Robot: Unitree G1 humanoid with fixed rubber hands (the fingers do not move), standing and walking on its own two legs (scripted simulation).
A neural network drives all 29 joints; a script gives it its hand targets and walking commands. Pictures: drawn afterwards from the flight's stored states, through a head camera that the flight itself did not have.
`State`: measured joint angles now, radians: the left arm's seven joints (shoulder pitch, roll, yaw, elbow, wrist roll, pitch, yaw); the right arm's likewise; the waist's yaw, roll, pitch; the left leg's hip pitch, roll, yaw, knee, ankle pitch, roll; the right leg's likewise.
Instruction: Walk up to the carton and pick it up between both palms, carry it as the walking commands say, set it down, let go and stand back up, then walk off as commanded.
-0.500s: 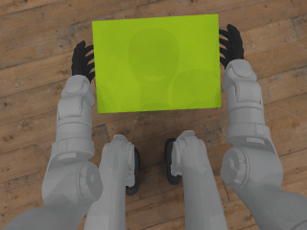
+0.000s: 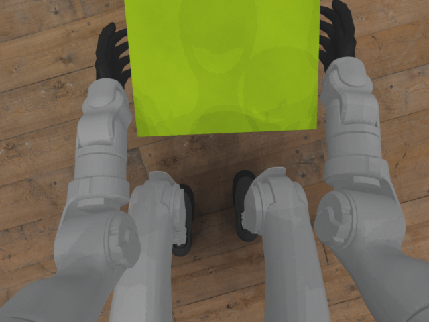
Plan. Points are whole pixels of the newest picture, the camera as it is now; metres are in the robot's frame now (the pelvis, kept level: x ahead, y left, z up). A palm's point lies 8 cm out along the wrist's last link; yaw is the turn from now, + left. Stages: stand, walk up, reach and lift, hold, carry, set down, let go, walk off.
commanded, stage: set down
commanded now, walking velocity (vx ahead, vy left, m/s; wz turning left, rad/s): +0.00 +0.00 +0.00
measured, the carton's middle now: (222, 74) +0.49 -0.03 -0.21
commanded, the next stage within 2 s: none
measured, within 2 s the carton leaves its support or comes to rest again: neither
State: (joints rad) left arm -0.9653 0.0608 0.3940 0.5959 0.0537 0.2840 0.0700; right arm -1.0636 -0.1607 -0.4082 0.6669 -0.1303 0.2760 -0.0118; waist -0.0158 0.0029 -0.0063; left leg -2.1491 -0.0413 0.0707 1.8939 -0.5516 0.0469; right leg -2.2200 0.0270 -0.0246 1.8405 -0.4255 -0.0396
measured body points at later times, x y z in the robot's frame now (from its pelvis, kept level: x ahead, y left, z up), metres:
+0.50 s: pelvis -0.02 +0.00 -0.06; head +0.35 -0.02 +0.19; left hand +0.54 +0.15 -0.22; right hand +0.54 -0.22 -0.22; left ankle +0.10 +0.10 -0.42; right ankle +0.13 -0.10 -0.42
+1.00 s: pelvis -0.02 +0.00 -0.08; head +0.35 -0.02 +0.17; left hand +0.53 +0.15 -0.26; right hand +0.53 -0.22 -0.25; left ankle +0.10 +0.10 -0.42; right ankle +0.13 -0.10 -0.42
